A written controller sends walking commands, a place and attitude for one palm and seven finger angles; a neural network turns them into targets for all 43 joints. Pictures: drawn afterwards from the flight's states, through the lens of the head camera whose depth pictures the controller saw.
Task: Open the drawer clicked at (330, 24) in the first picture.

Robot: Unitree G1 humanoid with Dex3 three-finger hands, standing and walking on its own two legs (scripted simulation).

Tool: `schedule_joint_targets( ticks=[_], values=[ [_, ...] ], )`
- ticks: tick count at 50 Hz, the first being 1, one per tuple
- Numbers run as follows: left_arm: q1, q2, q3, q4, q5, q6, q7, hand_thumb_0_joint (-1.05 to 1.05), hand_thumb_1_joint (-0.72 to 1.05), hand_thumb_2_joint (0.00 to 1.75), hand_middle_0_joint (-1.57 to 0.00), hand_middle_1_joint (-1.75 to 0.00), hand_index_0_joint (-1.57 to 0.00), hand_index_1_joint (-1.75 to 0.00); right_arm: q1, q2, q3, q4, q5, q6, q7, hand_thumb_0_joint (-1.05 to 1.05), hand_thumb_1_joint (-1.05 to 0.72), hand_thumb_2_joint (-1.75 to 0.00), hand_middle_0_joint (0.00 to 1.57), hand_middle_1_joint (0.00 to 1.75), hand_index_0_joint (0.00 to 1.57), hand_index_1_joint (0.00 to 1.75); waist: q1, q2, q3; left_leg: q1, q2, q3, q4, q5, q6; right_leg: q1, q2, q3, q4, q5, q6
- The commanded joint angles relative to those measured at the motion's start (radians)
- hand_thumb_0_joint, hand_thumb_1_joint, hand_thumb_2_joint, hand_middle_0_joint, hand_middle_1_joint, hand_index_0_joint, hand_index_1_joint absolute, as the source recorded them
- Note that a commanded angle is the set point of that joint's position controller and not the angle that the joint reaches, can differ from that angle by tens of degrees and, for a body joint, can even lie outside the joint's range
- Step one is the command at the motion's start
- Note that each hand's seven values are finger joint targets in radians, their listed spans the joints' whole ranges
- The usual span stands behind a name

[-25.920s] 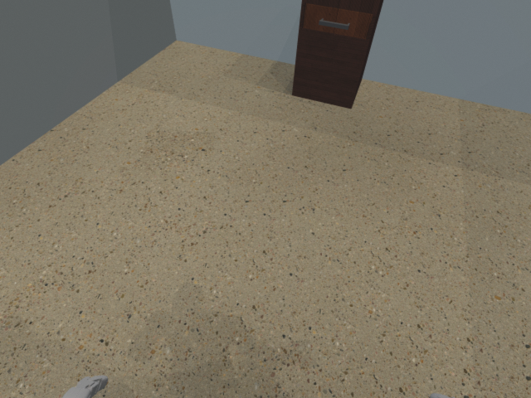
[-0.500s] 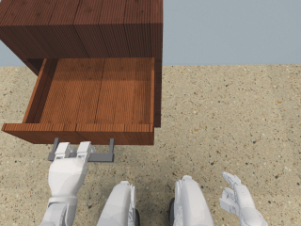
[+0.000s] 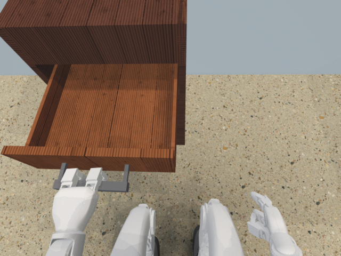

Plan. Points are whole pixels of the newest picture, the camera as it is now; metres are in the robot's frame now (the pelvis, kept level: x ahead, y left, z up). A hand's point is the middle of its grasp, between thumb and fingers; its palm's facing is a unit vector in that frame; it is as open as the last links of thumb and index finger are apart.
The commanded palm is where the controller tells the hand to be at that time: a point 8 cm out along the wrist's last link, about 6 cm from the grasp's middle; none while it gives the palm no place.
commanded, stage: pull the drawer open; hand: left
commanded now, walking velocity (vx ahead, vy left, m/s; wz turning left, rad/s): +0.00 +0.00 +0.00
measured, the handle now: (93, 176) +0.29 +0.21 -0.05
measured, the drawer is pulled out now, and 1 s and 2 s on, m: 0.26 0.27 0.27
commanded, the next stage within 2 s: open the thumb to release the handle in 0.60 s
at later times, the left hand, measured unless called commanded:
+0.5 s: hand (87, 213) +0.21 +0.21 -0.07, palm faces -0.12 -0.08 -0.99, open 6.0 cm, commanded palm +0.17 +0.22 -0.02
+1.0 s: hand (85, 210) +0.22 +0.22 -0.07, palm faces -0.07 -0.07 -0.99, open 8.0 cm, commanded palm +0.19 +0.22 -0.02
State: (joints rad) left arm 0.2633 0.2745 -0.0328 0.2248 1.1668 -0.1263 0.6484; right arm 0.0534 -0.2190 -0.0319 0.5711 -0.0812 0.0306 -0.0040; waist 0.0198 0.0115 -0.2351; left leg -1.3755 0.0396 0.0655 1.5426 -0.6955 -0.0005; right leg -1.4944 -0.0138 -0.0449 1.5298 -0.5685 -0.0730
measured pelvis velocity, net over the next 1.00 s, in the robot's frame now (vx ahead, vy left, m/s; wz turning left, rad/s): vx -0.01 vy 0.00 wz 0.02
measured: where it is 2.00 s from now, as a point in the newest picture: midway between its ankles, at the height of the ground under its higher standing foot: outside the picture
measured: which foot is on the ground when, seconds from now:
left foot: down 0.00-1.00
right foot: down 0.00-1.00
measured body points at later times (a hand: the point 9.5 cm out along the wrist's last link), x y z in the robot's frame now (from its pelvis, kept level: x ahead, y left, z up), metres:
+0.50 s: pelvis +0.00 +0.00 +0.00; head +0.14 -0.03 +0.42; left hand +0.22 +0.21 -0.01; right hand +0.21 -0.23 -0.14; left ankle +0.01 +0.13 -0.55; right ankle +0.06 -0.08 -0.55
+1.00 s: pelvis -0.01 +0.00 -0.01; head +0.14 -0.03 +0.42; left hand +0.22 +0.22 -0.01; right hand +0.20 -0.23 -0.15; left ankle +0.01 +0.13 -0.55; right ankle +0.06 -0.08 -0.55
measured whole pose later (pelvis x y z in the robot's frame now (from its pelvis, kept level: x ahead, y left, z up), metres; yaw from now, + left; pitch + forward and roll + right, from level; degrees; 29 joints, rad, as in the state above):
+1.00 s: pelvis -0.01 +0.00 -0.01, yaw +1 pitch +30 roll +2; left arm 0.24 0.28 -0.05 0.23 1.15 -0.11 0.66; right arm 0.06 -0.23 -0.04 0.59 -0.08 0.03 -0.03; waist 0.05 0.02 -0.23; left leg -1.41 0.02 0.04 1.57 -0.68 -0.01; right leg -1.52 -0.03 -0.06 1.55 -0.56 -0.08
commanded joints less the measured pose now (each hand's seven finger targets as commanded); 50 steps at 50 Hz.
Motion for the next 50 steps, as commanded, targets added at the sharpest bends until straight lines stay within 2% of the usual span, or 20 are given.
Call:
schedule_joint_targets(
  ticks=[1, 4, 10, 13, 15, 18, 19, 22, 24, 28, 31, 34, 35, 36, 38, 40, 42, 45, 47, 50],
  values=[
    [0.224, 0.147, 0.107, -0.13, -0.022, -0.005, 0.052, 0.0, 0.9, 0.9, -0.4, -1.35, -0.4, -1.35, -0.014, -0.095, -0.037, -0.131, 0.0, -0.041, -0.006, 0.0, -0.9, -0.9, 0.2, 0.3, 0.2, 0.3, 0.058, -0.026, -0.39, 0.158, -0.068, -0.046, -0.175, 0.308, 0.023, 0.439, 0.023, 0.104, -0.214, 0.312, 0.014],
    [0.232, 0.141, 0.107, -0.119, -0.029, -0.004, 0.047, 0.0, 0.9, 0.9, -0.4, -1.35, -0.4, -1.35, -0.02, -0.089, -0.037, -0.128, 0.001, -0.04, -0.008, 0.0, -0.9, -0.9, 0.2, 0.3, 0.2, 0.3, 0.054, -0.065, -0.386, 0.136, -0.068, -0.048, -0.17, 0.308, 0.024, 0.46, 0.022, 0.113, -0.219, 0.338, 0.016],
    [0.273, 0.135, 0.095, -0.146, -0.027, -0.014, 0.045, 0.0, 0.9, 0.9, -0.4, -1.35, -0.4, -1.35, -0.021, -0.089, -0.035, -0.136, -0.001, -0.042, -0.006, 0.0, -0.9, -0.9, 0.2, 0.3, 0.2, 0.3, 0.063, -0.038, -0.396, 0.163, -0.07, -0.049, -0.175, 0.32, 0.021, 0.442, 0.025, 0.113, -0.209, 0.344, 0.013],
    [0.277, 0.125, 0.084, -0.146, -0.026, -0.014, 0.042, 0.0, 0.9, 0.9, -0.4, -1.35, -0.4, -1.35, -0.022, -0.088, -0.035, -0.139, -0.002, -0.04, -0.004, 0.0, -0.9, -0.9, 0.2, 0.3, 0.2, 0.3, 0.054, -0.058, -0.377, 0.157, -0.07, -0.049, -0.175, 0.303, 0.021, 0.433, 0.025, 0.111, -0.215, 0.326, 0.015],
    [0.27, 0.128, 0.086, -0.149, -0.025, -0.02, 0.042, 0.0, 0.9, 0.9, -0.4, -1.35, -0.4, -1.35, -0.026, -0.087, -0.034, -0.137, -0.002, -0.042, -0.005, 0.0, -0.9, -0.9, 0.2, 0.3, 0.2, 0.3, 0.057, -0.041, -0.378, 0.155, -0.071, -0.049, -0.173, 0.307, 0.021, 0.428, 0.024, 0.11, -0.21, 0.322, 0.013],
    [0.271, 0.138, 0.1, -0.142, -0.03, -0.026, 0.041, 0.0, 0.9, 0.9, -0.4, -1.35, -0.4, -1.35, -0.023, -0.085, -0.035, -0.131, -0.003, -0.046, -0.008, 0.0, -0.9, -0.9, 0.2, 0.3, 0.2, 0.3, 0.055, -0.079, -0.377, 0.129, -0.07, -0.05, -0.162, 0.289, 0.023, 0.444, 0.02, 0.125, -0.216, 0.328, 0.017],
    [0.273, 0.15, 0.115, -0.137, -0.029, -0.029, 0.041, 0.0, 0.9, 0.9, -0.4, -1.35, -0.4, -1.35, -0.033, -0.081, -0.034, -0.132, -0.002, -0.046, -0.01, 0.0, -0.9, -0.9, 0.2, 0.3, 0.2, 0.3, 0.063, -0.069, -0.368, 0.114, -0.072, -0.05, -0.16, 0.292, 0.022, 0.453, 0.02, 0.13, -0.214, 0.329, 0.014],
    [0.256, 0.141, 0.098, -0.151, -0.023, -0.035, 0.042, 0.0, 0.9, 0.9, -0.4, -1.35, -0.4, -1.35, -0.026, -0.086, -0.034, -0.131, -0.003, -0.048, -0.008, 0.0, -0.9, -0.9, 0.2, 0.3, 0.2, 0.3, 0.056, -0.049, -0.371, 0.127, -0.071, -0.048, -0.158, 0.278, 0.022, 0.422, 0.02, 0.127, -0.214, 0.296, 0.016],
    [0.272, 0.152, 0.115, -0.144, -0.025, -0.037, 0.043, 0.0, 0.9, 0.9, -0.4, -1.35, -0.4, -1.35, -0.034, -0.08, -0.034, -0.129, 0.0, -0.049, -0.011, 0.0, -0.9, -0.9, 0.2, 0.3, 0.2, 0.3, 0.066, -0.05, -0.378, 0.118, -0.072, -0.048, -0.154, 0.288, 0.022, 0.441, 0.018, 0.128, -0.211, 0.308, 0.015],
    [0.277, 0.144, 0.108, -0.147, -0.025, -0.037, 0.041, 0.0, 0.9, 0.9, -0.4, -1.35, -0.4, -1.35, -0.028, -0.083, -0.035, -0.134, -0.001, -0.047, -0.01, 0.0, -0.9, -0.9, 0.2, 0.3, 0.2, 0.3, 0.061, -0.065, -0.372, 0.123, -0.073, -0.047, -0.154, 0.28, 0.023, 0.431, 0.02, 0.132, -0.214, 0.304, 0.018],
    [0.299, 0.152, 0.124, -0.135, -0.03, -0.043, 0.039, 0.0, 0.9, 0.9, -0.4, -1.35, -0.4, -1.35, -0.033, -0.076, -0.035, -0.131, 0.002, -0.046, -0.012, 0.0, -0.9, -0.9, 0.2, 0.3, 0.2, 0.3, 0.07, -0.079, -0.375, 0.107, -0.075, -0.047, -0.149, 0.281, 0.022, 0.449, 0.019, 0.142, -0.212, 0.322, 0.018],
    [0.302, 0.149, 0.125, -0.138, -0.034, -0.043, 0.036, 0.0, 0.9, 0.9, -0.4, -1.35, -0.4, -1.35, -0.038, -0.073, -0.035, -0.131, 0.003, -0.046, -0.012, 0.0, -0.9, -0.9, 0.2, 0.3, 0.2, 0.3, 0.072, -0.068, -0.378, 0.102, -0.076, -0.049, -0.151, 0.285, 0.021, 0.458, 0.017, 0.141, -0.212, 0.33, 0.018],
    [0.005, 0.169, 0.083, -0.174, -0.008, -0.041, 0.051, 0.0, 0.9, 0.9, -0.4, -1.35, -0.4, -1.35, -0.021, -0.102, -0.034, -0.101, -0.006, -0.039, -0.014, 0.0, -0.9, -0.9, 0.2, 0.3, 0.2, 0.3, -0.011, -0.068, -0.355, 0.088, -0.062, -0.055, -0.115, 0.263, 0.028, 0.371, 0.007, 0.139, -0.211, 0.299, 0.029],
    [0.03, 0.16, 0.106, -0.156, -0.002, -0.045, 0.06, 0.0, 0.83, 0.87, -0.4, -1.34, -0.4, -1.34, -0.006, -0.098, -0.039, -0.104, -0.007, -0.046, -0.018, 0.0, -0.9, -0.9, 0.2, 0.3, 0.2, 0.3, 0.014, -0.053, -0.371, 0.095, -0.062, -0.048, -0.117, 0.251, 0.027, 0.375, 0.007, 0.119, -0.207, 0.246, 0.03],
    [0.049, 0.161, 0.105, -0.12, 0.001, -0.04, 0.066, 0.0, 0.69, 0.81, -0.38, -1.33, -0.38, -1.33, -0.003, -0.102, -0.039, -0.102, -0.007, -0.051, -0.022, 0.0, -0.9, -0.9, 0.2, 0.3, 0.2, 0.3, 0.019, -0.052, -0.373, 0.11, -0.064, -0.05, -0.121, 0.262, 0.027, 0.359, 0.012, 0.101, -0.199, 0.24, 0.026],
    [0.042, 0.149, 0.093, -0.108, -0.009, -0.025, 0.065, 0.0, 0.55, 0.75, -0.38, -1.31, -0.38, -1.31, 0.001, -0.103, -0.039, -0.101, -0.006, -0.051, -0.023, 0.0, -0.9, -0.9, 0.2, 0.3, 0.2, 0.3, 0.012, -0.071, -0.377, 0.111, -0.063, -0.048, -0.126, 0.264, 0.029, 0.377, 0.007, 0.101, -0.215, 0.25, 0.03],
    [0.04, 0.162, 0.103, -0.127, -0.02, -0.014, 0.065, 0.0, 0.41, 0.69, -0.36, -1.3, -0.36, -1.3, 0.01, -0.107, -0.044, -0.106, -0.003, -0.05, -0.025, 0.0, -0.9, -0.9, 0.2, 0.3, 0.2, 0.3, 0.02, -0.067, -0.405, 0.119, -0.066, -0.046, -0.131, 0.269, 0.028, 0.405, 0.007, 0.109, -0.218, 0.256, 0.031],
    [0.056, 0.142, 0.073, -0.125, -0.029, 0.007, 0.056, 0.0, 0.2, 0.6, -0.35, -1.27, -0.35, -1.27, 0.013, -0.107, -0.042, -0.11, 0.002, -0.047, -0.027, 0.0, -0.9, -0.9, 0.2, 0.3, 0.2, 0.3, 0.016, -0.074, -0.419, 0.131, -0.066, -0.049, -0.146, 0.269, 0.029, 0.424, 0.006, 0.099, -0.227, 0.25, 0.034],
    [0.044, 0.146, 0.062, -0.136, -0.034, 0.017, 0.051, 0.0, 0.06, 0.54, -0.34, -1.26, -0.34, -1.26, 0.008, -0.108, -0.042, -0.111, 0.006, -0.044, -0.029, 0.0, -0.9, -0.9, 0.2, 0.3, 0.2, 0.3, 0.014, -0.062, -0.405, 0.13, -0.065, -0.048, -0.155, 0.248, 0.029, 0.424, 0.005, 0.1, -0.242, 0.211, 0.034],
    [0.03, 0.158, 0.068, -0.107, -0.037, 0.022, 0.047, 0.0, -0.15, 0.45, -0.32, -1.24, -0.32, -1.24, 0.006, -0.106, -0.036, -0.104, 0.009, -0.045, -0.037, 0.0, -0.9, -0.9, 0.2, 0.3, 0.2, 0.3, 0.011, -0.084, -0.365, 0.099, -0.062, -0.045, -0.153, 0.215, 0.03, 0.428, 0.003, 0.116, -0.266, 0.159, 0.034]
  ],
)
